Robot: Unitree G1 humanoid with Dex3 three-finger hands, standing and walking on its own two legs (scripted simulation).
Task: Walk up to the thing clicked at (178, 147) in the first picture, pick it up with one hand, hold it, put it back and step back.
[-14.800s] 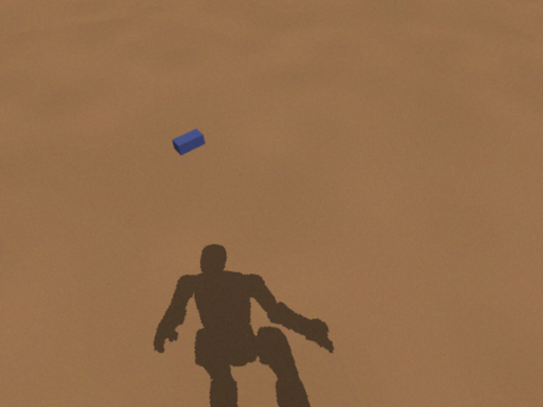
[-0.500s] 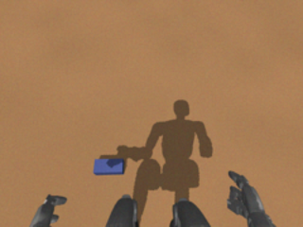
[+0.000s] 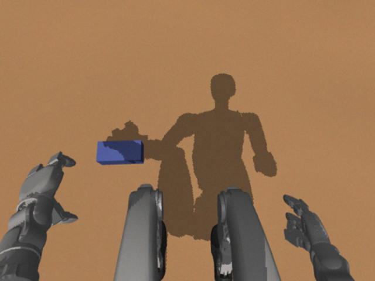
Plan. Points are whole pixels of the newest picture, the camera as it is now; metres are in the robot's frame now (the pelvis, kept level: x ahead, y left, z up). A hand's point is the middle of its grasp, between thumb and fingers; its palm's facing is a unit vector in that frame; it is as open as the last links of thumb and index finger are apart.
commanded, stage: rise first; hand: left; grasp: from above
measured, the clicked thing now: (121, 152) +0.47 +0.27 -0.45
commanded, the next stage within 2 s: none
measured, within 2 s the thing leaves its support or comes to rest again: neither
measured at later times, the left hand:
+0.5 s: hand (86, 170) +0.36 +0.31 -0.25, palm faces -0.49 -0.14 -0.86, open 14.2 cm
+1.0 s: hand (95, 163) +0.39 +0.31 -0.31, palm faces -0.45 -0.03 -0.89, open 14.1 cm
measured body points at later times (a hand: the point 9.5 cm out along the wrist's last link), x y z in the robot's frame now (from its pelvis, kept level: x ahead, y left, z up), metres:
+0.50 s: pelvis -0.03 +0.00 -0.11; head +0.18 +0.05 +0.29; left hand +0.38 +0.32 -0.20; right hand +0.05 -0.28 -0.23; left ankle +0.08 +0.12 -0.45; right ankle +0.06 -0.12 -0.45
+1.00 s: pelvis -0.02 +0.00 -0.15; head +0.21 +0.06 +0.24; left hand +0.41 +0.31 -0.26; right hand +0.07 -0.27 -0.27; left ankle +0.08 +0.12 -0.45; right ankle +0.06 -0.12 -0.45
